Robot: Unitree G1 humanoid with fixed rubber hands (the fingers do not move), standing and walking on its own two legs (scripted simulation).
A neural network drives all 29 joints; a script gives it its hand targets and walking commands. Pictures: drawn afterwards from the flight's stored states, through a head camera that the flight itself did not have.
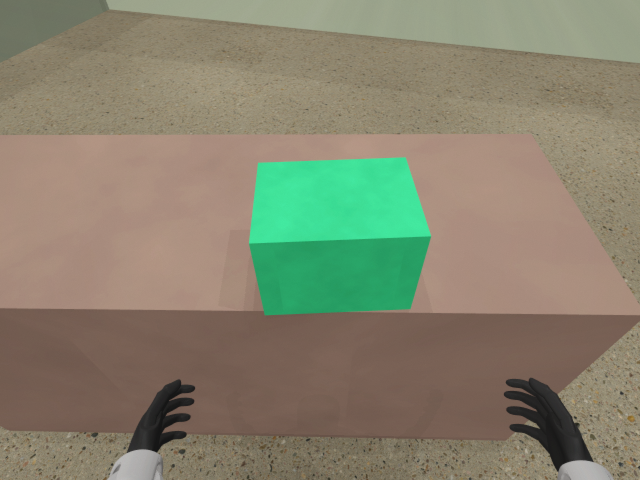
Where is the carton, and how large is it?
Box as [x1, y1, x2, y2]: [249, 157, 430, 314]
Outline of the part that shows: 405,157 258,163 249,245 265,314 410,308 429,242 430,234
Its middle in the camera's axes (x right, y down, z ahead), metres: +0.03 -0.01 +0.65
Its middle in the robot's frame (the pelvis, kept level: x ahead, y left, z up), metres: +0.49 +0.01 +0.00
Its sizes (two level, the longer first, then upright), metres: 0.244 0.180 0.178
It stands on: a pedestal, 0.68 m high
